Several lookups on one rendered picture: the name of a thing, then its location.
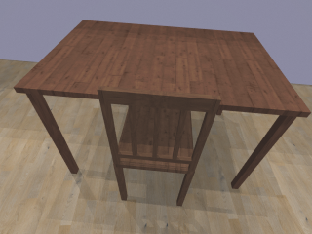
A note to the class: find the table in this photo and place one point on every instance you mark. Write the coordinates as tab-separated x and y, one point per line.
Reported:
231	64

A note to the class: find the chair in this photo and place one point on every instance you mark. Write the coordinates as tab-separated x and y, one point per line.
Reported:
157	133

